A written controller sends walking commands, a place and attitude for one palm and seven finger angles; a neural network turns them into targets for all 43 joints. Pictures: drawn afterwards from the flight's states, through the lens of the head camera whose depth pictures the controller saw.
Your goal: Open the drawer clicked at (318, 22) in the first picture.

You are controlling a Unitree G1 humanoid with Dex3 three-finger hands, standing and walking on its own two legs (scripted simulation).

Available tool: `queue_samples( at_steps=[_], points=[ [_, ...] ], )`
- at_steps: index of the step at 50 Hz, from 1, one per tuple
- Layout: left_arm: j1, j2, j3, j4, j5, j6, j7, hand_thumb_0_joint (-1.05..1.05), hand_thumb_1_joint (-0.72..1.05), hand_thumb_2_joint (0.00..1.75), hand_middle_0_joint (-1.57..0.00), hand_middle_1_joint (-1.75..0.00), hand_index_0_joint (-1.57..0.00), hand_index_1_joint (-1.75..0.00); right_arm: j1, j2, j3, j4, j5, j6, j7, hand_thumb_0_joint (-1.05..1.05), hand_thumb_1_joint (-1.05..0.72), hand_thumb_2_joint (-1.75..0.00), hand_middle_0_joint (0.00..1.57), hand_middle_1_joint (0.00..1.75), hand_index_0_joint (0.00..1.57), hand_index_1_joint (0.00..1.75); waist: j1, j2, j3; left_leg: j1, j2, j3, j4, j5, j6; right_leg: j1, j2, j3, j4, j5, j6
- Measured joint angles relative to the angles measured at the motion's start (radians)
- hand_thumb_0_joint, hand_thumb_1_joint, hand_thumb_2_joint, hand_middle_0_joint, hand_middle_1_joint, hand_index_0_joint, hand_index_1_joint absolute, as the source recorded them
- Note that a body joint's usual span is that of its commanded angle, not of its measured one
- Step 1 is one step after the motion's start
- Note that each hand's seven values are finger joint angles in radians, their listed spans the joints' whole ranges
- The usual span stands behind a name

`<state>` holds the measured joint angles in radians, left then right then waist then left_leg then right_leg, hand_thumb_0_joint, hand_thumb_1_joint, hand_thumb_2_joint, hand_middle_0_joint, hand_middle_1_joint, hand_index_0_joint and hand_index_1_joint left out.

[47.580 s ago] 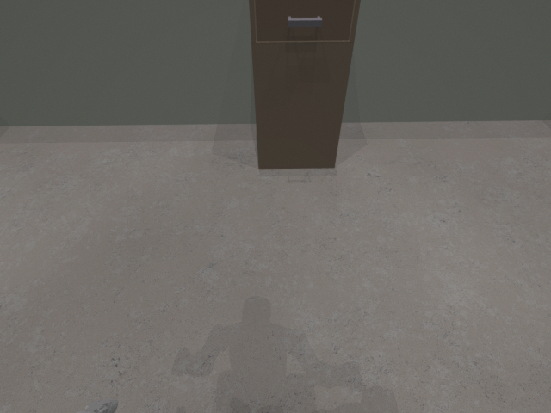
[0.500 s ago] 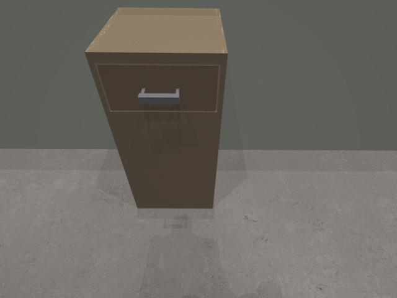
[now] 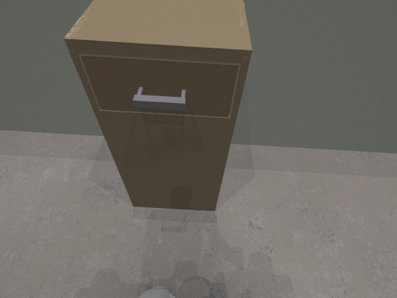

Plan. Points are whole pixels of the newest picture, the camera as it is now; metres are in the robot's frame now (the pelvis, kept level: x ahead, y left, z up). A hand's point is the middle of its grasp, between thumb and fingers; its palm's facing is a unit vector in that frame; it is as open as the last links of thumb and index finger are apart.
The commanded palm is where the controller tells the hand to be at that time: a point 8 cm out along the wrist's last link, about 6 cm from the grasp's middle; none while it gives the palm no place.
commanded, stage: shuffle to correct the standing spot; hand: left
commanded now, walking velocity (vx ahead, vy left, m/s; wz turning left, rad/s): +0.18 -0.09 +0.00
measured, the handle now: (161, 97) +0.58 +0.16 +0.04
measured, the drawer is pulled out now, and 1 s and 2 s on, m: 0.00 0.00 0.00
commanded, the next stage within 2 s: come to a stop and stand still in 0.22 s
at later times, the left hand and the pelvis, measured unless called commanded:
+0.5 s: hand (153, 259) +0.22 +0.12 -0.14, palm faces +0.00 -0.97 -0.25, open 7.3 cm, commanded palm none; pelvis +0.13 -0.06 +0.01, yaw +2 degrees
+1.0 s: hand out of the picture +0.07 +0.18 -0.16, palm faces +0.14 -0.97 -0.20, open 7.4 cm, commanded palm none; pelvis +0.08 -0.01 +0.02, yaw +4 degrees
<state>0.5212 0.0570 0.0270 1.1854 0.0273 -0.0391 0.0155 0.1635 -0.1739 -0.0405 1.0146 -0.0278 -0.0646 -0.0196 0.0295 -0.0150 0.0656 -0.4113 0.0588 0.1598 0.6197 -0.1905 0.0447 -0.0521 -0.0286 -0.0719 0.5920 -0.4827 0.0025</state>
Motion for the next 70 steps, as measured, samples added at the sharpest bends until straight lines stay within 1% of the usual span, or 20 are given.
queue_samples(
  at_steps=[3,6,11,16,19,21,24,28,34,39,43,44,46,48,52,55,63,66,67,70],
  points=[
    [-0.044,0.02,0.002,-0.005,-0.001,0.026,0.0,0.01,0.91,0.9,-0.2,-0.3,-0.2,-0.3,-0.008,0.018,0.009,-0.008,0.001,-0.009,-0.007,0.01,-0.92,-0.9,0.2,0.3,0.19,0.29,-0.004,-0.012,-0.001,0.044,0.001,0.025,0.044,-0.091,0.018,-0.181,-0.003,0.035,0.439,-0.034,-0.013],
    [-0.122,0.052,0.018,-0.043,0.011,0.035,-0.003,0.01,0.91,0.9,-0.2,-0.3,-0.2,-0.3,0.022,0.034,0.0,0.001,0.008,-0.012,-0.024,0.0,-0.94,-0.9,0.2,0.3,0.2,0.29,-0.016,-0.012,-0.016,0.113,-0.008,0.025,-0.034,-0.083,0.002,-0.331,-0.026,0.017,0.597,0.065,-0.001],
    [-0.245,0.096,0.034,-0.132,0.019,0.039,-0.002,0.01,0.92,0.9,-0.2,-0.3,-0.2,-0.3,0.089,0.019,0.0,0.041,0.001,0.003,-0.02,-0.01,-0.96,-0.9,0.2,0.3,0.2,0.29,-0.026,-0.012,-0.04,0.193,-0.028,0.005,-0.155,-0.054,-0.002,-0.444,-0.074,0.009,0.439,0.196,0.035],
    [-0.317,0.141,0.043,-0.166,0.011,0.052,-0.012,0.02,0.94,0.9,-0.2,-0.3,-0.2,-0.3,0.149,0.032,0.001,0.069,-0.009,0.026,-0.015,0.0,-0.93,-0.9,0.2,0.3,0.2,0.29,-0.056,-0.003,-0.038,0.246,-0.022,-0.014,-0.187,-0.072,-0.033,-0.42,-0.083,0.008,0.199,0.225,0.046],
    [-0.34,0.146,0.041,-0.175,0.008,0.056,-0.017,0.01,0.93,0.9,-0.2,-0.3,-0.2,-0.3,0.175,0.034,-0.003,0.081,-0.012,0.04,-0.015,0.0,-0.92,-0.9,0.2,0.3,0.2,0.29,-0.077,0.014,-0.028,0.262,-0.003,-0.021,-0.158,-0.11,-0.061,-0.364,-0.067,-0.002,0.07,0.235,0.039],
    [-0.343,0.146,0.035,-0.179,0.006,0.041,-0.014,0.01,0.93,0.9,-0.2,-0.3,-0.2,-0.3,0.195,0.035,-0.003,0.092,-0.008,0.048,-0.013,0.0,-0.92,-0.9,0.2,0.3,0.2,0.29,-0.08,0.018,-0.024,0.26,0.008,-0.024,-0.104,-0.154,-0.085,-0.299,-0.057,-0.01,-0.045,0.327,0.024],
    [-0.361,0.11,0.014,-0.165,0.003,0.027,-0.003,0.01,0.92,0.9,-0.2,-0.3,-0.2,-0.3,0.193,0.017,-0.006,0.106,0.009,0.072,-0.014,0.01,-0.91,-0.9,0.2,0.3,0.2,0.29,-0.092,0.064,-0.01,0.221,0.031,-0.073,0.02,-0.275,-0.086,-0.282,-0.031,-0.044,-0.015,0.265,-0.021],
    [-0.387,0.071,0.008,-0.179,-0.001,0.03,0.012,0.0,0.92,0.9,-0.2,-0.3,-0.2,-0.3,0.164,0.013,-0.011,0.099,0.017,0.102,-0.019,0.01,-0.91,-0.9,0.2,0.3,0.19,0.29,-0.071,0.049,0.008,0.117,-0.011,-0.098,0.271,-0.359,-0.089,-0.256,-0.048,-0.063,-0.039,0.257,-0.037],
    [-0.404,0.075,0.019,-0.207,0.003,0.045,0.024,-0.01,0.93,0.89,-0.21,-0.3,-0.21,-0.3,0.062,-0.021,-0.03,0.047,0.008,0.132,-0.006,0.01,-0.91,-0.9,0.2,0.3,0.19,0.29,-0.035,0.038,0.032,-0.008,-0.052,-0.124,0.46,-0.273,-0.106,-0.262,-0.057,-0.072,-0.091,0.309,-0.036],
    [-0.371,0.105,0.03,-0.2,0.014,0.066,0.022,0.0,0.92,0.89,-0.21,-0.3,-0.21,-0.3,-0.001,-0.041,-0.032,-0.005,0.006,0.124,0.004,0.01,-0.91,-0.9,0.2,0.3,0.19,0.29,-0.014,0.022,0.022,0.028,-0.044,-0.121,0.322,-0.254,-0.102,-0.284,-0.065,-0.067,-0.105,0.346,-0.021],
    [-0.325,0.138,0.038,-0.186,0.014,0.083,0.016,0.0,0.91,0.89,-0.21,-0.3,-0.21,-0.3,-0.003,-0.037,-0.019,-0.03,0.01,0.094,0.008,0.0,-0.91,-0.9,0.2,0.3,0.19,0.29,0.003,-0.002,-0.01,0.158,-0.032,-0.107,0.028,-0.186,-0.082,-0.314,-0.07,-0.058,-0.079,0.356,0.002],
    [-0.311,0.144,0.038,-0.179,0.01,0.089,0.015,0.0,0.91,0.9,-0.21,-0.3,-0.21,-0.3,0.006,-0.037,-0.016,-0.034,0.008,0.083,0.007,0.0,-0.91,-0.9,0.2,0.3,0.19,0.29,0.001,0.001,-0.025,0.185,-0.027,-0.115,-0.043,-0.183,-0.068,-0.331,-0.066,-0.059,-0.051,0.332,0.01],
    [-0.292,0.157,0.041,-0.154,0.001,0.106,0.012,0.0,0.91,0.9,-0.2,-0.3,-0.21,-0.3,0.02,-0.016,-0.007,-0.026,-0.001,0.08,0.003,0.0,-0.91,-0.9,0.2,0.3,0.19,0.29,-0.002,-0.019,-0.039,0.187,-0.039,-0.111,-0.045,-0.159,-0.038,-0.349,-0.056,-0.017,0.014,0.199,0.024],
    [-0.268,0.161,0.04,-0.134,0.005,0.114,0.005,0.01,0.91,0.9,-0.2,-0.3,-0.2,-0.3,0.045,0.001,0.009,-0.012,-0.009,0.082,-0.001,0.0,-0.91,-0.9,0.2,0.3,0.19,0.29,-0.005,-0.018,-0.061,0.203,-0.039,-0.115,-0.086,-0.122,-0.022,-0.36,-0.033,0.019,0.107,0.15,0.03],
    [-0.214,0.161,0.036,-0.111,0.012,0.099,-0.012,0.01,0.91,0.9,-0.2,-0.3,-0.2,-0.3,0.091,0.025,0.022,0.021,-0.006,0.074,-0.018,0.01,-0.93,-0.9,0.2,0.3,0.2,0.29,-0.004,-0.02,-0.091,0.245,-0.043,-0.114,-0.204,-0.053,-0.014,-0.369,0.002,0.066,0.296,0.185,0.038],
    [-0.182,0.156,0.033,-0.092,0.013,0.094,-0.017,0.01,0.91,0.9,-0.2,-0.3,-0.2,-0.3,0.119,0.036,0.026,0.035,-0.003,0.06,-0.023,0.01,-0.93,-0.9,0.2,0.3,0.2,0.29,-0.01,-0.034,-0.094,0.263,-0.051,-0.096,-0.262,-0.025,-0.012,-0.357,0.004,0.074,0.341,0.2,0.049],
    [-0.216,0.12,0.014,-0.076,0.003,0.106,-0.017,0.01,0.91,0.9,-0.2,-0.3,-0.2,-0.3,0.185,0.05,0.025,0.086,-0.006,0.053,-0.039,0.01,-0.91,-0.9,0.2,0.3,0.2,0.29,-0.061,-0.023,-0.047,0.254,-0.04,-0.078,-0.259,-0.024,-0.028,-0.274,-0.009,0.043,0.146,0.098,0.047],
    [-0.254,0.103,0.009,-0.087,-0.002,0.087,-0.011,0.01,0.91,0.9,-0.2,-0.3,-0.2,-0.3,0.208,0.047,0.021,0.118,-0.002,0.061,-0.036,0.01,-0.91,-0.9,0.2,0.3,0.2,0.29,-0.069,-0.009,-0.037,0.23,-0.034,-0.078,-0.208,-0.049,-0.047,-0.21,-0.01,0.033,-0.019,0.168,0.037],
    [-0.26,0.106,0.008,-0.089,0.0,0.08,-0.003,0.01,0.92,0.9,-0.2,-0.3,-0.2,-0.3,0.218,0.049,0.019,0.129,0.001,0.064,-0.034,0.01,-0.91,-0.9,0.2,0.3,0.2,0.29,-0.068,-0.012,-0.039,0.22,-0.036,-0.075,-0.181,-0.064,-0.055,-0.179,-0.014,0.035,-0.086,0.209,0.03],
    [-0.281,0.096,0.002,-0.074,-0.004,0.059,0.01,0.02,0.94,0.9,-0.2,-0.3,-0.2,-0.3,0.23,0.037,0.019,0.158,0.009,0.077,-0.028,0.01,-0.91,-0.9,0.2,0.3,0.2,0.29,-0.075,0.038,-0.041,0.211,-0.003,-0.1,-0.129,-0.108,-0.067,-0.152,0.021,0.009,-0.102,0.198,-0.02]
  ],
)
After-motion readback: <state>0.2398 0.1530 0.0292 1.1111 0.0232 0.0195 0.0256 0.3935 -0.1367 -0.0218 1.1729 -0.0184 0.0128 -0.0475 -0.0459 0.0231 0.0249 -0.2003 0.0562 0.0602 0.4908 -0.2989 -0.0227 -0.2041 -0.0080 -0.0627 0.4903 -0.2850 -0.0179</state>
